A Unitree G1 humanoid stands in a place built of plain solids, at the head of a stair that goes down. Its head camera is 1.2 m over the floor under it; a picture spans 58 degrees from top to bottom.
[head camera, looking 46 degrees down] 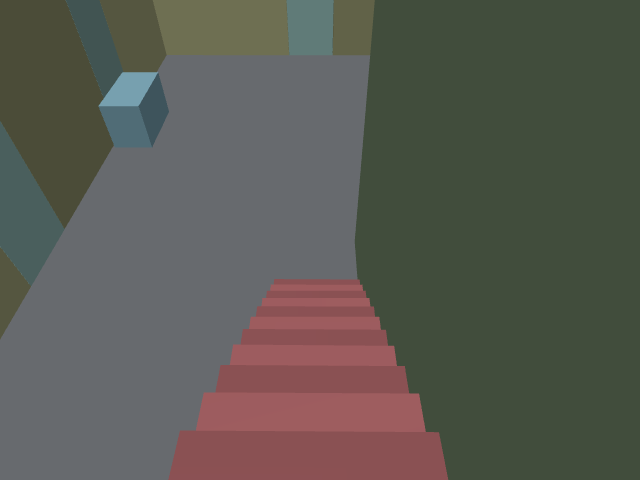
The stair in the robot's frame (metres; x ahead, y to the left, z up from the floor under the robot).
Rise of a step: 0.18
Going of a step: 0.21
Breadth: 0.90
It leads straight ahead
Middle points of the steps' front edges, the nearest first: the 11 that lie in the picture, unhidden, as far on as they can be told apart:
0.51 -0.02 -0.18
0.71 -0.02 -0.36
0.92 -0.02 -0.54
1.12 -0.02 -0.72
1.33 -0.02 -0.90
1.54 -0.02 -1.08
1.74 -0.02 -1.26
1.95 -0.02 -1.44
2.15 -0.02 -1.63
2.36 -0.02 -1.81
2.57 -0.02 -1.99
